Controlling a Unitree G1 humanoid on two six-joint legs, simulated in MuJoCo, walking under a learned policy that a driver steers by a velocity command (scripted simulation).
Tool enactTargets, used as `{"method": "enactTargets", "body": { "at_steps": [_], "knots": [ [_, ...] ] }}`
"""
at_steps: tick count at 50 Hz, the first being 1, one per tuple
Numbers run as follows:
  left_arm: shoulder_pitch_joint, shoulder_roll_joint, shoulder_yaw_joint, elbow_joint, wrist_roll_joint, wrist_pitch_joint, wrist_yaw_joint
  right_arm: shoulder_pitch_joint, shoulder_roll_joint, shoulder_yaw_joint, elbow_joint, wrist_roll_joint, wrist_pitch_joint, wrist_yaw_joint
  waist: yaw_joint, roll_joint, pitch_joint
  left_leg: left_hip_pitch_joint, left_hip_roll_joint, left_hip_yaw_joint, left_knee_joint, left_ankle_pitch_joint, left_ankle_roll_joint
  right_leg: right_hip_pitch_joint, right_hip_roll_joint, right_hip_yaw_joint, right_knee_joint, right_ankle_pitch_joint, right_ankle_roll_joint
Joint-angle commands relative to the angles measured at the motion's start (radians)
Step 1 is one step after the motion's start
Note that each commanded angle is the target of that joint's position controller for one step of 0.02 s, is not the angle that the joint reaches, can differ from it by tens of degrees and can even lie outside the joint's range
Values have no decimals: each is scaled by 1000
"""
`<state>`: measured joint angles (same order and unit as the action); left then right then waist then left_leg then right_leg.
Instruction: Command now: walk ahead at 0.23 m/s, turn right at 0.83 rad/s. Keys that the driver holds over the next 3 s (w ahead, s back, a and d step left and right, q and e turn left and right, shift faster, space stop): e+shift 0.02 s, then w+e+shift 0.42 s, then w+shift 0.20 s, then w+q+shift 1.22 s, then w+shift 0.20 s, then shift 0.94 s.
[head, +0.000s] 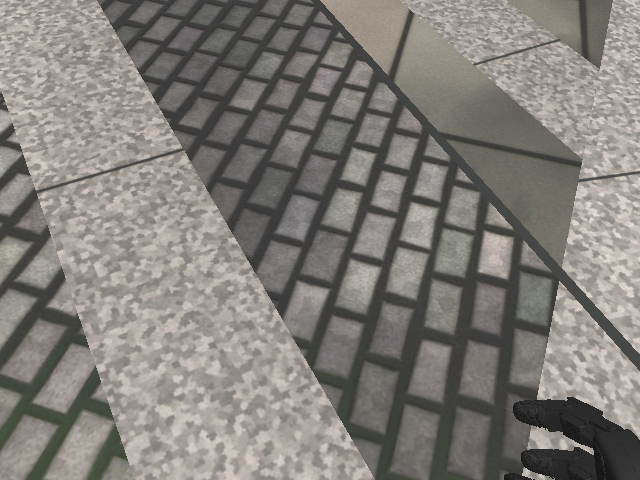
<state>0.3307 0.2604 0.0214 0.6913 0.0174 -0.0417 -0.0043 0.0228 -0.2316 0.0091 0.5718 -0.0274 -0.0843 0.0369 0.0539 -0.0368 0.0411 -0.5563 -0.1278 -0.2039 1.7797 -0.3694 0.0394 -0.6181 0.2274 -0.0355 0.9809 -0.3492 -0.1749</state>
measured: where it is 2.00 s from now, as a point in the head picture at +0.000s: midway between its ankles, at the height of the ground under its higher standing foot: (426, 131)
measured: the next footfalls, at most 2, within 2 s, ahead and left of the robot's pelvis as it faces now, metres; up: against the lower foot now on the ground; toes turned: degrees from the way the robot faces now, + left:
left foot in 0.30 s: +0.36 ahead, +0.17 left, +0.00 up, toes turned -27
right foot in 0.82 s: +0.64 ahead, -0.27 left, +0.00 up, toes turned -32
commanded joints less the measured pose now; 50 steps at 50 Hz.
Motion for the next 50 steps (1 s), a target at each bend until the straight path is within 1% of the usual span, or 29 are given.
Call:
{"method": "enactTargets", "body": {
  "at_steps": [1, 3, 5, 7, 9, 13, 14, 15, 16, 17, 18, 20, 24, 26, 30, 32, 34, 36, 38, 39, 40, 41, 42, 43, 44, 45, 46, 48, 50],
  "knots": [
    [-38, 33, 16, -64, -43, -36, 14, 144, -32, 9, -91, -13, -5, 15, -144, 142, -6, -280, 23, 53, 197, -54, -2, 158, -190, 600, -567, 327, -108],
    [-117, 43, 17, -72, -74, -21, 13, 99, -27, 27, -115, -30, -16, -10, -173, 192, -33, -171, 112, 98, -326, 57, 9, 91, -88, 403, -612, 209, -81],
    [-48, 44, 19, -53, -70, -12, 31, -66, -11, 38, -150, -37, -27, -29, -91, 149, -79, -36, 92, 200, -668, 131, -23, 100, -83, 403, -675, 199, -86],
    [-18, 94, 39, -46, -65, -8, 31, -94, -2, 38, -156, -1, -29, -43, -40, -19, -128, 45, 71, 179, -910, 222, -60, 184, -113, 434, -713, 80, -89],
    [-8, 141, 58, -52, -73, 4, 25, -110, -50, 15, -154, 47, -29, -48, -16, -132, -111, 93, 49, 147, -1145, 233, -85, 268, -160, 511, -724, -68, -76],
    [-40, 120, 62, -80, -68, 20, 9, -7, -148, -61, -89, 92, -41, -44, -45, -187, -78, 294, 91, 68, -1330, 231, -92, 325, -223, 615, -572, -217, -20],
    [-35, 94, 54, -83, -63, 19, 3, 67, -153, -77, -65, 89, -45, -44, -77, -160, -99, 431, 122, 55, -1355, 188, -68, 270, -211, 590, -461, -209, 7],
    [-20, 29, 32, -96, -51, 12, -10, 224, -186, -97, -34, 77, -52, -45, -140, -41, -219, 702, 243, -45, -1313, 66, -18, 140, -163, 481, -163, -249, 44],
    [-20, -50, 1, -140, -39, 0, -16, 359, -247, -108, -34, 42, -51, -42, -158, 183, -306, 924, 431, -423, -1434, -336, 55, -91, -77, 323, 157, -275, 74],
    [48, 17, 6, -176, -83, -8, -17, 316, -296, -121, -26, 18, -52, -35, -83, 387, -236, 862, 579, -831, -1587, -739, 163, -323, -169, 224, 383, -162, 94],
    [-10, 98, 25, -154, -81, -5, -5, 257, -207, -106, -33, 32, -52, -38, -104, 256, -90, 733, 554, -753, -1591, -658, 148, -364, -223, 201, 495, -47, 119],
    [-86, 106, 35, -148, -50, -4, -6, 296, -158, -89, 6, 32, -42, -46, -118, 62, 2, 585, 422, -343, -1549, -247, 76, -315, -283, 171, 506, 76, 132],
    [-152, 47, 27, -184, -78, -5, -22, 389, -74, -66, 125, 22, -50, -34, -120, 148, 39, 519, 312, -53, -1564, 18, 19, -310, -335, 153, 456, 172, 111],
    [-148, 18, 20, -179, -80, -2, -25, 418, -82, -65, 162, 21, -53, -33, -102, 151, 69, 490, 305, -12, -1587, 62, 37, -343, -315, 185, 413, 219, 115],
    [-276, 41, 20, -200, -70, -10, -28, 448, -115, -62, 195, 4, -57, -43, -108, 91, 138, 488, 331, 71, -1665, 193, 68, -394, -271, 170, 178, 338, 132],
    [-351, 18, 9, -218, -60, -26, -42, 506, -127, -55, 231, 10, -55, -51, -131, 77, 152, 532, 346, 119, -1686, 333, 58, -378, -266, 124, 39, 397, 115],
    [-478, -9, -6, -261, -42, -48, -66, 592, -108, -35, 292, 42, -39, -52, -164, 70, 169, 587, 350, 135, -1718, 501, 67, -317, -286, -7, -129, 417, 104],
    [-539, -22, -8, -290, -50, -69, -85, 601, -122, -26, 316, 48, -18, -54, -153, 82, 169, 614, 351, 163, -1695, 743, 77, -183, -251, -50, -272, 382, 88],
    [-501, 26, 14, -298, -50, -76, -81, 593, -193, -32, 331, 36, -11, -58, -86, 182, 81, 661, 379, 174, -1584, 1248, 103, 40, -169, -74, -321, 309, 73],
    [-403, 80, 37, -284, -51, -69, -65, 578, -226, -38, 342, 29, -6, -61, -11, 238, 12, 680, 400, 161, -1475, 1418, 108, 179, -153, -49, -334, 261, 60],
    [-213, 145, 67, -244, -58, -59, -42, 545, -248, -43, 348, 20, 2, -61, 104, 271, -89, 630, 396, 159, -1277, 1481, 101, 414, -153, -27, -368, 256, 40],
    [69, 190, 94, -172, -64, -42, -16, 463, -249, -45, 325, 10, 2, -61, 257, 286, -192, 372, 351, 174, -984, 1301, 69, 797, -246, 67, -384, 269, 22],
    [229, 283, 107, -106, -49, -27, 12, 494, -84, -11, 262, -30, -17, -57, 185, 2, -383, 71, 196, 143, -611, 232, 62, 1160, -513, 386, -289, 158, 45],
    [214, 234, 85, -114, 7, -48, -1, 615, -21, 3, 246, 62, -49, -43, 102, -230, -609, -108, 118, -9, -359, -94, 55, 1259, -681, 864, -538, -179, -108],
    [168, 135, 74, -97, 7, -53, -4, 450, -125, -34, 219, 105, -56, -49, 132, -142, -397, -202, 173, 13, -311, -23, 50, 1089, -611, 777, -663, -236, -57],
    [103, 88, 63, -70, -9, -59, -8, 350, -110, -40, 181, 111, -46, -55, 104, -78, -212, -256, 205, 59, -319, 59, 39, 916, -587, 601, -681, -163, -30],
    [41, 66, 58, -51, -8, -69, -14, 317, -79, -40, 174, 94, -32, -59, 47, 22, -120, -226, 250, 73, -335, 102, 32, 743, -566, 484, -714, -28, -22],
    [-35, -17, 44, -9, 13, -83, -27, 371, -14, -41, 179, 83, 15, -45, -52, -17, -43, -118, 308, 72, -348, 142, 29, 515, -512, 266, -749, 123, -1],
    [-129, -23, 47, 13, -14, -83, -30, 367, 8, -43, 161, 93, 58, -40, -108, -52, 44, -137, 348, 76, -379, 85, 13, 382, -510, 123, -824, 164, 29]
  ]
}}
